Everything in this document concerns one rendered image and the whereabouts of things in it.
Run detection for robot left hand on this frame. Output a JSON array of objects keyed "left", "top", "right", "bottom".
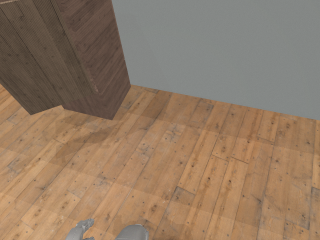
[{"left": 65, "top": 218, "right": 95, "bottom": 240}]

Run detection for left robot thigh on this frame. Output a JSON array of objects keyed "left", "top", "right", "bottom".
[{"left": 114, "top": 224, "right": 149, "bottom": 240}]

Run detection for cupboard door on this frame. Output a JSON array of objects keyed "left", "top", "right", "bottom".
[{"left": 0, "top": 0, "right": 96, "bottom": 115}]

